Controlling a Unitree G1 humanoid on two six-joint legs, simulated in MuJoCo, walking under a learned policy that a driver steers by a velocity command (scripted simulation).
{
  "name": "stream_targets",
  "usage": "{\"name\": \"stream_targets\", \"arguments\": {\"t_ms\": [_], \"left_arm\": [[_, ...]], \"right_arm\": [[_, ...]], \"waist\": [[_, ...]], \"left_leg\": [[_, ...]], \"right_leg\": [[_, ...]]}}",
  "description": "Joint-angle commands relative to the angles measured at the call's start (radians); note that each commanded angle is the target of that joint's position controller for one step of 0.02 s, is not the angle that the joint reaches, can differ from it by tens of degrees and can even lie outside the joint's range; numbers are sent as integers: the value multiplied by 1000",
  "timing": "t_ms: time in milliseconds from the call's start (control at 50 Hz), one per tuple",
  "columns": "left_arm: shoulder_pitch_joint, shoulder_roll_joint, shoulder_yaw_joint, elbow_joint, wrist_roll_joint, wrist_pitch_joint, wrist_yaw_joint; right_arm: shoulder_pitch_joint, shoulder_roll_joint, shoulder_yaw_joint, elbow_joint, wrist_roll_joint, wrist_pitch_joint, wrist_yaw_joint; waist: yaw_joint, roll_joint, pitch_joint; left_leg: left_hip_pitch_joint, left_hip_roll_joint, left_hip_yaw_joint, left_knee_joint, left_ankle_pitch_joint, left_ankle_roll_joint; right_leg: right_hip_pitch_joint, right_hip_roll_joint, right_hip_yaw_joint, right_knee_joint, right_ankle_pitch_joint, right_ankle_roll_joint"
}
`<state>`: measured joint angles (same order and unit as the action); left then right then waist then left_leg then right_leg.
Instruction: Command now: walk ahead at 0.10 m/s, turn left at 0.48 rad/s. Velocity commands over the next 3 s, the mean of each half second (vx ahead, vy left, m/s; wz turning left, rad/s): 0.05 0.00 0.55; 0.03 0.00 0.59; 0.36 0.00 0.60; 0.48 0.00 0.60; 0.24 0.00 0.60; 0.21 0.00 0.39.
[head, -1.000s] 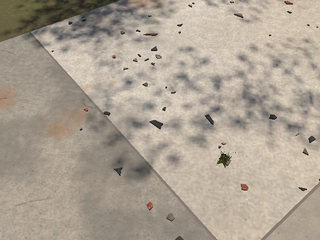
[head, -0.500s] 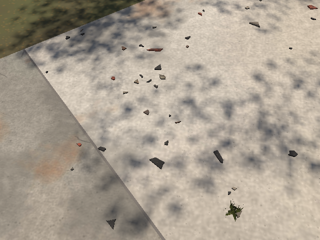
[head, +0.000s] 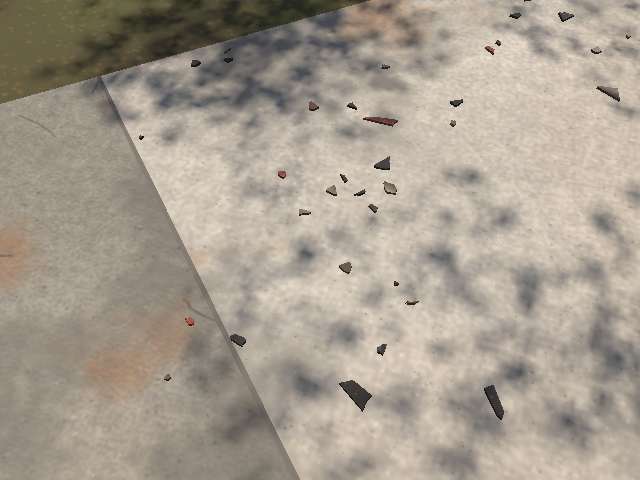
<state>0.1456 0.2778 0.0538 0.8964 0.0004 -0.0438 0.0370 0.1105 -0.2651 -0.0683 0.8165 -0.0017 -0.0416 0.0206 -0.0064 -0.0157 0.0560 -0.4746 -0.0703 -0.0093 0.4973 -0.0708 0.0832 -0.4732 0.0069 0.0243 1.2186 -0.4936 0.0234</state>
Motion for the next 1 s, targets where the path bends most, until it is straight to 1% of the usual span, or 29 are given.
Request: {"name": "stream_targets", "arguments": {"t_ms": [20, 40, 80, 160, 260, 300, 340, 360, 380, 400, 420, 440, 460, 480, 520, 560, 640, 740, 780, 800, 820, 840, 860, 880, 900, 920, 940, 960, 1000], "left_arm": [[75, 108, 35, -54, 10, 25, 23], [84, 91, 33, -56, 10, 27, 27], [68, 82, 32, -66, 11, 29, 33], [7, 85, 34, -95, 9, 36, 35], [-29, 88, 32, -121, -2, 15, 22], [-11, 95, 33, -122, -9, 4, 12], [60, 103, 38, -105, -13, -6, -1], [100, 138, 50, -95, -6, -6, -4], [106, 207, 63, -104, 17, 1, 0], [68, 247, 71, -119, 57, 10, -3], [9, 193, 60, -156, 56, 7, 1], [-36, 143, 49, -176, 40, 8, 6], [-57, 123, 43, -186, 25, 10, 7], [-55, 116, 39, -188, 11, 13, 10], [-32, 118, 36, -188, 13, 23, 14], [12, 132, 42, -185, 17, 34, 20], [30, 183, 62, -193, 11, 45, 19], [13, 214, 78, -200, -15, 40, -6], [-3, 204, 77, -196, -34, 38, -9], [54, 166, 68, -173, -29, 35, -14], [63, 104, 49, -193, 15, 34, -21], [-5, 84, 38, -258, 32, 29, -16], [-70, 142, 54, -263, 17, 28, -11], [-77, 152, 59, -263, -1, 31, -9], [-54, 150, 63, -243, 2, 35, 0], [-30, 166, 69, -236, 11, 38, 3], [-14, 162, 70, -234, 12, 35, -5], [-10, 154, 69, -236, 7, 29, -13], [-37, 143, 65, -247, -3, 13, -24]], "right_arm": [[8, -139, -34, -81, -12, 7, -17], [12, -149, -38, -87, -15, 9, -23], [28, -168, -46, -98, -7, 13, -35], [27, -177, -51, -123, 8, 34, -55], [43, -175, -55, -142, 4, 55, -64], [45, -173, -54, -154, 6, 64, -65], [22, -169, -52, -171, 17, 74, -68], [38, -148, -45, -175, 23, 79, -70], [87, -86, -31, -177, 21, 81, -68], [62, -122, -46, -220, 25, 67, -62], [81, -205, -68, -202, 5, 55, -54], [112, -219, -78, -173, 12, 60, -50], [134, -192, -76, -148, 14, 74, -54], [139, -169, -70, -146, 11, 85, -55], [108, -131, -57, -170, 23, 94, -49], [40, -112, -46, -211, 30, 93, -46], [1, -92, -30, -262, 22, 90, -27], [19, -117, -43, -286, 24, 101, -4], [85, -115, -52, -267, 24, 103, 2], [134, -146, -67, -251, 22, 102, -7], [180, -258, -96, -259, 21, 96, -24], [164, -321, -98, -286, -10, 79, -23], [182, -262, -84, -282, -21, 57, -13], [138, -238, -71, -273, -17, 43, -14], [82, -217, -66, -275, -1, 40, -20], [67, -190, -56, -272, 20, 43, -26], [69, -183, -51, -272, 23, 45, -31], [77, -176, -47, -274, 18, 43, -33], [90, -178, -45, -274, 10, 33, -38]], "waist": [[28, 93, -180], [33, 113, -184], [26, 118, -202], [4, 131, -200], [-17, 164, -175], [-11, 177, -175], [37, 175, -173], [47, 143, -181], [10, -58, -202], [-8, -305, -140], [-16, -221, -137], [-30, -144, -139], [-35, -103, -132], [-25, -99, -118], [-7, -115, -95], [34, -147, -88], [59, -170, -119], [46, -186, -116], [0, -162, -126], [-10, -87, -148], [-3, 173, -177], [-12, 345, -193], [-73, 213, -231], [-40, 184, -182], [-11, 131, -155], [3, 135, -156], [10, 153, -158], [8, 161, -151], [-3, 177, -112]], "left_leg": [[172, 248, -344, -209, 90, 177], [160, 235, -329, -211, 98, 176], [176, 230, -338, -205, 87, 173], [178, 204, -387, -214, -163, 138], [198, 192, -458, -200, -203, 125], [220, 189, -491, -181, -148, 118], [197, 154, -491, -137, -98, 85], [131, 109, -456, -83, -149, 44], [-6, 3, -310, 143, -377, -12], [-185, -112, -145, 348, -551, -59], [-191, -36, -171, 541, -512, -91], [-183, -26, -157, 614, -447, -106], [-186, -18, -139, 669, -399, -126], [-208, -11, -131, 732, -361, -143], [-206, 6, -80, 732, -313, -166], [-233, 36, -49, 628, -281, -185], [-118, 93, -1, 429, -298, -184], [54, 84, 69, 197, -278, -120], [191, 55, 97, -13, -134, -66], [338, 50, 57, -104, -4, -31], [540, 267, -247, -123, 339, 48], [534, 474, -518, -108, 529, 263], [496, 448, -477, -136, 433, 291], [450, 386, -387, -139, 346, 234], [412, 326, -331, -139, 257, 176], [387, 295, -315, -162, 95, 150], [352, 268, -318, -196, -83, 146], [339, 253, -340, -234, -272, 149], [330, 251, -382, -285, -414, 156]], "right_leg": [[-71, -45, 50, -63, 77, 1], [-60, -36, 46, -113, 91, 6], [-74, -24, 53, -202, 117, 21], [-79, -11, 77, -325, 193, 43], [-16, 16, 86, -478, 180, 43], [39, 28, 82, -568, 169, 30], [174, 28, 57, -765, 265, 5], [292, -41, 83, -852, 329, -19], [413, -268, 265, -893, 391, -98], [351, -407, 494, -944, 573, -252], [330, -429, 463, -923, 641, -287], [331, -365, 344, -891, 666, -243], [342, -302, 254, -870, 653, -199], [350, -284, 210, -865, 663, -191], [337, -249, 122, -882, 670, -201], [402, -255, 95, -893, 654, -219], [422, -298, 49, -889, 661, -236], [377, -332, 6, -850, 638, -214], [336, -314, -39, -758, 590, -156], [249, -275, -98, -652, 501, -91], [-1, -171, -191, -362, 151, 7], [-234, -39, -111, -128, -207, 57], [-236, -53, 8, -7, -183, 51], [-239, -65, 28, 10, -99, 34], [-235, -76, 37, -26, -13, 31], [-225, -82, 38, -68, 54, 29], [-194, -72, 27, -79, 119, 28], [-192, -63, 22, -107, 169, 25], [-203, -49, 23, -226, 216, 23]]}}
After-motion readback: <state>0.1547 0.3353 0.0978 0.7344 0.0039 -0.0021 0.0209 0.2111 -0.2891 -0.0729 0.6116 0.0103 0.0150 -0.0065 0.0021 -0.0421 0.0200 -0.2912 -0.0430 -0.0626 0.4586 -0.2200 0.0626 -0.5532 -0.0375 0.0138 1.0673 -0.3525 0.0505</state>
